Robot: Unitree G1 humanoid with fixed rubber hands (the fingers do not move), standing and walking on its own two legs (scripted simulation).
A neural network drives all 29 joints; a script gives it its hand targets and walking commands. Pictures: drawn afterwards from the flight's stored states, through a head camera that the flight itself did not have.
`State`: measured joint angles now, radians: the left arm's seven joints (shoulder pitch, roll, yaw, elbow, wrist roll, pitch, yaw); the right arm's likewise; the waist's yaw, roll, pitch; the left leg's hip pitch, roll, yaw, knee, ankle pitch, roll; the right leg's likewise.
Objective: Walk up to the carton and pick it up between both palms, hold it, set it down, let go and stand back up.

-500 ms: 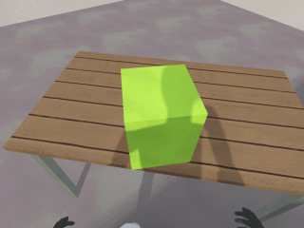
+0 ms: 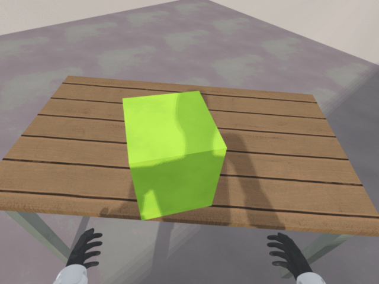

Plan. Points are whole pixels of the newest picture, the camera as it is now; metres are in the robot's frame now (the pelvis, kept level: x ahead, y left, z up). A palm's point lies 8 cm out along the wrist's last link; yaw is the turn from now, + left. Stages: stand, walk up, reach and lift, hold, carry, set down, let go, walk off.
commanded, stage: reach and lift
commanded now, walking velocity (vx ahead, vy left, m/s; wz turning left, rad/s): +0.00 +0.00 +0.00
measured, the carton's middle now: (170, 155) +0.43 +0.09 +0.00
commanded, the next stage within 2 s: none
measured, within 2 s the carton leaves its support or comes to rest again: neither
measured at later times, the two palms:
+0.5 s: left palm (87, 260) +0.17 +0.23 -0.05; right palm (295, 255) +0.22 -0.21 -0.06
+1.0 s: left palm (101, 249) +0.19 +0.20 -0.02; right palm (301, 255) +0.21 -0.22 -0.04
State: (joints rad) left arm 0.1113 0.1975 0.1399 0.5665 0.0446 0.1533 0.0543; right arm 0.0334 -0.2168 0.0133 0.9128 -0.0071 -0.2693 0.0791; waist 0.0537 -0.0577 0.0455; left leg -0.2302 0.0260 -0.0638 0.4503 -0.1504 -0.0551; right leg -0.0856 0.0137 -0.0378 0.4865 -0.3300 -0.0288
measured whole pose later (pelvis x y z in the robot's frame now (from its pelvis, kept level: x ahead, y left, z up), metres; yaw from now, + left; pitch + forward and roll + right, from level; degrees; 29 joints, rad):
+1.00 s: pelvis +0.04 -0.02 +0.00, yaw -2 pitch -2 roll +1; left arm 0.37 0.05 0.08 0.40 -0.01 -0.35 0.13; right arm 0.20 -0.29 0.26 0.79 0.38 -0.63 0.14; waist 0.06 -0.02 -0.05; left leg -0.18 0.04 -0.03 0.42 -0.20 -0.07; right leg -0.05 0.02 -0.01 0.45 -0.37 -0.05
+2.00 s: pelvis +0.00 -0.01 +0.01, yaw -4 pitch -1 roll +0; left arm -0.04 0.03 0.14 -0.12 -0.03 0.43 0.18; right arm -0.25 -0.31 0.15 0.36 0.40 0.06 -0.01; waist 0.12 -0.02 0.02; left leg -0.21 0.07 0.00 0.30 -0.07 -0.07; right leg -0.12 0.05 0.02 0.37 -0.24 -0.04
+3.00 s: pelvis +0.00 -0.01 +0.01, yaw -3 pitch +4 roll +0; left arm -0.62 0.11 0.25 0.07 -0.09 0.78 0.20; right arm -0.87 -0.41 0.20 0.68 0.51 0.35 -0.05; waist 0.18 0.01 -0.05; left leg -0.34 0.07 -0.03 0.33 -0.07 -0.07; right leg -0.22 0.06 0.00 0.38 -0.23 -0.04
